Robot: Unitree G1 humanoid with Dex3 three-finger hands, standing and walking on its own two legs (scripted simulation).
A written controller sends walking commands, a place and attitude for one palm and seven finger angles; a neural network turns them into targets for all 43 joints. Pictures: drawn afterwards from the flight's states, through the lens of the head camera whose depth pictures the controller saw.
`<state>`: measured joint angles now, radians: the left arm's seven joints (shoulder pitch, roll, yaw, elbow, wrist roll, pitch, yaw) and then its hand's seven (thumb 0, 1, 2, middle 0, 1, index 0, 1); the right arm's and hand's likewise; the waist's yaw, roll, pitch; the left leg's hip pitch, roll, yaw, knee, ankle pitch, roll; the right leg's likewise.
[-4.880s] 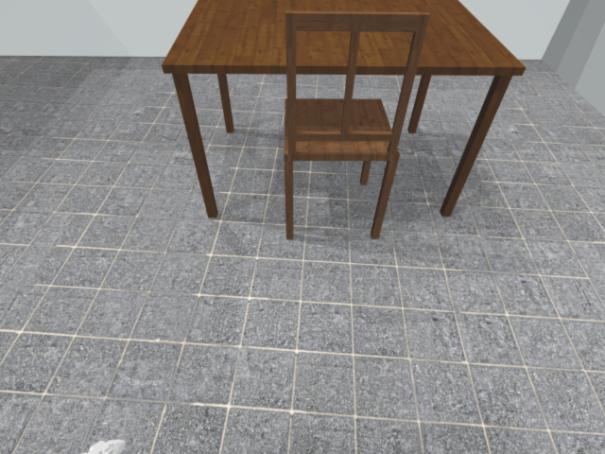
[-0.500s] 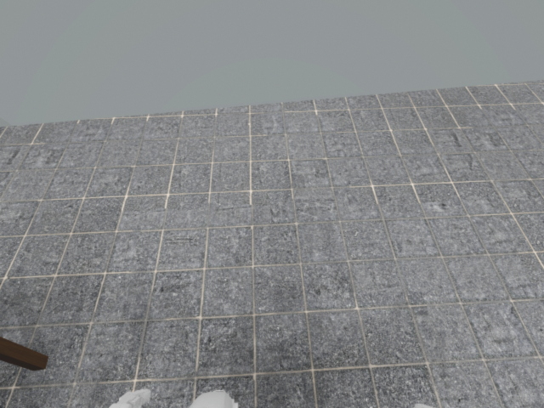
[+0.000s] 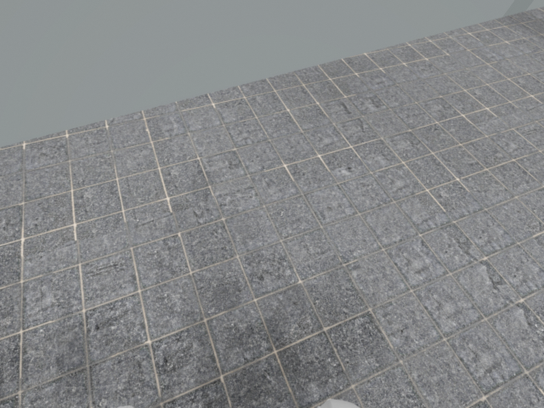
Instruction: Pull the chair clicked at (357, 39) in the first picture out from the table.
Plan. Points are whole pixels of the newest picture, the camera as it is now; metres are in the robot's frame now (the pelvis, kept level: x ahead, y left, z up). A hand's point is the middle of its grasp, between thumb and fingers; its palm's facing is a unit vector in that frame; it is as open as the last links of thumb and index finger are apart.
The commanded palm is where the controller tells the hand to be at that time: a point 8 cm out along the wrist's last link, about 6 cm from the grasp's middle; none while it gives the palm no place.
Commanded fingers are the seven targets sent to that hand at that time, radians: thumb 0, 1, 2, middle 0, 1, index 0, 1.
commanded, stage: walk to a spot facing it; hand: left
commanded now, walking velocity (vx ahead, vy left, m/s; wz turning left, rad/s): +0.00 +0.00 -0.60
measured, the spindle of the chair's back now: out of the picture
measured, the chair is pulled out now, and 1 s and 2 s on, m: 0.00 0.00 0.00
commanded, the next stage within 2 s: turn to face it in 1.04 s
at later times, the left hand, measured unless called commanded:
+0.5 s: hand out of the picture +0.11 +0.15 -0.17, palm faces -0.15 -0.97 -0.19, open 7.4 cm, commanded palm none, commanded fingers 0.00 0.90 0.90 -0.20 -0.30 -0.20 -0.30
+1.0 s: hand (227, 261) +0.40 +0.11 -0.16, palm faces -0.49 -0.85 -0.21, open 7.4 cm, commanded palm none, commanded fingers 0.00 0.90 0.90 -0.20 -0.30 -0.20 -0.30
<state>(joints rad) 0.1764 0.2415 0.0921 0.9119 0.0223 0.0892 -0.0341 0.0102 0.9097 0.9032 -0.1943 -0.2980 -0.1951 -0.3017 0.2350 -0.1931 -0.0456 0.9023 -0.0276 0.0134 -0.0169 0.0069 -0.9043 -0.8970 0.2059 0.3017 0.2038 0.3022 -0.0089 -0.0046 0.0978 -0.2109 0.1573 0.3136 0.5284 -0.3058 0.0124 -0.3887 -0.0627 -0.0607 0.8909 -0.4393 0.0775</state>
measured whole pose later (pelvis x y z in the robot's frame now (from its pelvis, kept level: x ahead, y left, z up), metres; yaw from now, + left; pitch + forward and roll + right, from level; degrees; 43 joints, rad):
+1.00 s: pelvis +0.21 -0.01 +0.00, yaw -32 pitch -1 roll -1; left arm 0.15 0.23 0.10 0.92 0.03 0.07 -0.02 0.01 0.91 0.90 -0.19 -0.30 -0.19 -0.30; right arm 0.31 -0.18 -0.05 0.98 -0.03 -0.01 -0.03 0.00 -0.92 -0.90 0.20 0.30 0.20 0.30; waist -0.02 -0.02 0.08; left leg -0.15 0.12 0.38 0.49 -0.32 0.04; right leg -0.52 -0.09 -0.07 0.98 -0.29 0.07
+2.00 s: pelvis +0.22 -0.07 +0.00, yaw -16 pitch +1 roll -1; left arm 0.12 0.23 0.07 0.91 0.01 0.06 0.02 0.01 0.91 0.90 -0.19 -0.30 -0.20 -0.30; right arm 0.23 -0.22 -0.07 0.92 -0.03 0.04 0.00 0.01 -0.90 -0.90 0.21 0.30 0.20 0.30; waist -0.04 0.02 0.05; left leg -0.34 -0.04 -0.07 0.48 -0.16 0.04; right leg -0.40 -0.04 0.01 0.86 -0.42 0.09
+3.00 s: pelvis +0.16 -0.09 +0.00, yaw +21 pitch +1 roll +0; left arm 0.11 0.24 0.06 0.86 0.01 0.05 0.01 0.01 0.91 0.90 -0.20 -0.30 -0.20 -0.30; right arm 0.21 -0.23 -0.05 0.90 -0.03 0.04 0.01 0.01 -0.90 -0.90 0.21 0.30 0.20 0.30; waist -0.03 0.01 0.07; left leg -0.28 -0.05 -0.09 0.51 -0.23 0.02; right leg -0.39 -0.05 0.00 0.83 -0.43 0.10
